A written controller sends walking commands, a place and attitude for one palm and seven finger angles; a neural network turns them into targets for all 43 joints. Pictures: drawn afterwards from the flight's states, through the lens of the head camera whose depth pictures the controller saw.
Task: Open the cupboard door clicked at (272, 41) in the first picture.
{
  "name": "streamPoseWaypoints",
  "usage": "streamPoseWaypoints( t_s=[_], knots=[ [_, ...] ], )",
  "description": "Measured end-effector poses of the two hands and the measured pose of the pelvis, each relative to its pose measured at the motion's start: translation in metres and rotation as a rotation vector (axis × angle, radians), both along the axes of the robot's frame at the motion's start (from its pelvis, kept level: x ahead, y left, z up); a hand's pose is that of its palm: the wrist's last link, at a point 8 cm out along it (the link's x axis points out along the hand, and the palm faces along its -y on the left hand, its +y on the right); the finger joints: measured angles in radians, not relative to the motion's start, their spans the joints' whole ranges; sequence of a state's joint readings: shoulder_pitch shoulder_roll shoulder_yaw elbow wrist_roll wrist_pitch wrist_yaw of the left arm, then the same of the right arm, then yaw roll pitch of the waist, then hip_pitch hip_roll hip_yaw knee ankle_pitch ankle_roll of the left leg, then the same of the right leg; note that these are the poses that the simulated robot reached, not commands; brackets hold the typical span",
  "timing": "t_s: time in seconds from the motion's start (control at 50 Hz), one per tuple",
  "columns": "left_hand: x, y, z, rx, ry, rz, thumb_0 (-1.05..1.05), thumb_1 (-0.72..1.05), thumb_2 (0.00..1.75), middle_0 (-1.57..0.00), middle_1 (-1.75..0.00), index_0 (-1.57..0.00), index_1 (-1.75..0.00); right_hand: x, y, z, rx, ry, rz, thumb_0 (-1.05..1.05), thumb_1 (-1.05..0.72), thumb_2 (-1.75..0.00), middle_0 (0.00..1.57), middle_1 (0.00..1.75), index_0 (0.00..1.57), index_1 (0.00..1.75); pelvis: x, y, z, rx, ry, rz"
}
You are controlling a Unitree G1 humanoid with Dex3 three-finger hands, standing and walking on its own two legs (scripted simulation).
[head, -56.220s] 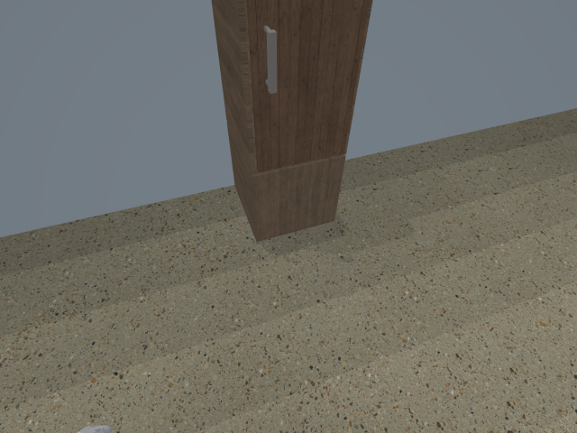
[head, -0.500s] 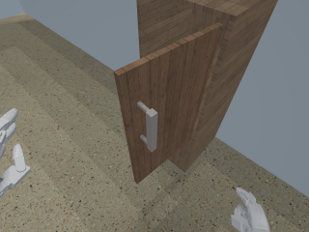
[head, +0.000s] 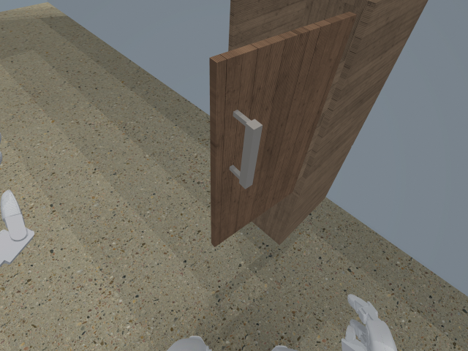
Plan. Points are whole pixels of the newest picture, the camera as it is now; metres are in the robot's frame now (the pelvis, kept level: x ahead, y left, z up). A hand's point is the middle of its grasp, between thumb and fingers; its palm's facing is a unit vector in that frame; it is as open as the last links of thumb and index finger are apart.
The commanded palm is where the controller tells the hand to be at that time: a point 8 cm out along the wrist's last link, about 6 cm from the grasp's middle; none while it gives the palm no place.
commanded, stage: step back with the hand held close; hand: left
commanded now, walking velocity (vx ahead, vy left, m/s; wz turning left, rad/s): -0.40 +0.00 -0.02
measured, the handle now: (242, 151) +0.46 +0.02 +0.08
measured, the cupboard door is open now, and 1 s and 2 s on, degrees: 84 84 84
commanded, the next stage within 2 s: stop stepping back and stand still in 0.26 s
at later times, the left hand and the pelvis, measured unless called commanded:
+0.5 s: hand (19, 300) +0.14 +0.23 +0.17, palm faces +0.31 -0.81 -0.49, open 7.4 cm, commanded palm +0.08 +0.27 +0.20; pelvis -0.08 -0.02 +0.01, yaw -3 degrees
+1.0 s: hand out of the picture +0.08 +0.24 +0.18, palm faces +0.40 -0.79 -0.47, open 7.4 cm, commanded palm +0.01 +0.28 +0.20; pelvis -0.14 -0.02 +0.02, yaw -2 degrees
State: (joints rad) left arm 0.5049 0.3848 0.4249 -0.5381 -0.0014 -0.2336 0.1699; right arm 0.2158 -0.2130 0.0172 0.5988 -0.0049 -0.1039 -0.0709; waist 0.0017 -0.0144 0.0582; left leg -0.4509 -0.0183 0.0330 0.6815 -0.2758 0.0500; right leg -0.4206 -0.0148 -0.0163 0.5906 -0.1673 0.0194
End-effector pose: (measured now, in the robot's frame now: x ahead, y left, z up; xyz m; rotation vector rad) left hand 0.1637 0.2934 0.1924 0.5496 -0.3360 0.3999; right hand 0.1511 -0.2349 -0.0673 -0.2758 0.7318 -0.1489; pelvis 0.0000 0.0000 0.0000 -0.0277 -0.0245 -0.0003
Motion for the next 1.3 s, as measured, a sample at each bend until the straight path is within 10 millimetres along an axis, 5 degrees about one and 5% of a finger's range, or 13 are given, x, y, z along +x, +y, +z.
streamPoseWaypoints(
  t_s=[0.18, 0.38, 0.58, 0.74, 0.86, 1.0, 1.1, 1.3],
  knots=[
    [-0.029, 0.01, 0.013, 0.029, 0.009, 0.033, 0.01, 0.89, 0.89, -0.22, -0.3, -0.21, -0.3, -0.027, 0.004, 0.01, 0.024, -0.014, -0.004, 0.01, -0.9, -0.9, 0.2, 0.3, 0.21, 0.3, -0.022, -0.005, 0.011, -0.029, 0.029, -0.001],
    [-0.047, -0.03, 0.001, -0.004, 0.097, -0.088, 0.01, 0.89, 0.9, -0.21, -0.3, -0.21, -0.3, -0.049, -0.011, 0.01, 0.046, -0.004, 0.002, 0.01, -0.9, -0.9, 0.2, 0.3, 0.21, 0.3, -0.068, -0.022, 0.014, 0.007, 0.068, -0.056],
    [-0.081, -0.017, 0.0, 0.013, 0.144, -0.086, 0.01, 0.89, 0.89, -0.22, -0.3, -0.21, -0.3, -0.097, -0.029, 0.033, -0.023, -0.092, -0.054, 0.01, -0.9, -0.9, 0.2, 0.3, 0.2, 0.3, -0.102, -0.017, 0.016, 0.026, 0.042, -0.059],
    [-0.135, -0.017, 0.004, -0.015, 0.127, -0.027, 0.01, 0.89, 0.89, -0.22, -0.3, -0.21, -0.3, -0.15, -0.031, 0.017, -0.008, 0.002, -0.062, 0.01, -0.9, -0.9, 0.2, 0.3, 0.2, 0.3, -0.125, -0.018, 0.018, 0.011, 0.023, -0.051],
    [-0.133, -0.002, -0.005, -0.081, 0.034, 0.029, 0.01, 0.89, 0.9, -0.21, -0.3, -0.21, -0.3, -0.172, -0.025, 0.0, -0.02, 0.043, -0.082, 0.01, -0.9, -0.9, 0.2, 0.3, 0.2, 0.3, -0.132, -0.009, 0.011, 0.01, -0.006, -0.023],
    [-0.127, -0.018, 0.002, -0.009, 0.099, -0.009, 0.02, 0.89, 0.9, -0.21, -0.3, -0.21, -0.3, -0.175, -0.006, 0.001, 0.077, -0.006, -0.07, 0.01, -0.9, -0.9, 0.2, 0.3, 0.2, 0.3, -0.139, -0.019, 0.016, 0.035, 0.007, -0.039],
    [-0.13, -0.034, 0.008, 0.009, 0.124, -0.056, 0.01, 0.89, 0.89, -0.21, -0.3, -0.21, -0.3, -0.169, -0.011, -0.003, 0.098, 0.014, -0.058, 0.01, -0.9, -0.9, 0.2, 0.3, 0.21, 0.3, -0.134, -0.023, 0.017, 0.019, 0.019, -0.049],
    [-0.115, -0.017, -0.004, -0.036, 0.151, -0.007, 0.01, 0.89, 0.89, -0.21, -0.3, -0.21, -0.3, -0.144, -0.031, 0.011, 0.033, -0.024, -0.08, 0.01, -0.9, -0.9, 0.2, 0.3, 0.2, 0.3, -0.127, -0.018, 0.019, 0.031, 0.007, -0.052]
  ],
)
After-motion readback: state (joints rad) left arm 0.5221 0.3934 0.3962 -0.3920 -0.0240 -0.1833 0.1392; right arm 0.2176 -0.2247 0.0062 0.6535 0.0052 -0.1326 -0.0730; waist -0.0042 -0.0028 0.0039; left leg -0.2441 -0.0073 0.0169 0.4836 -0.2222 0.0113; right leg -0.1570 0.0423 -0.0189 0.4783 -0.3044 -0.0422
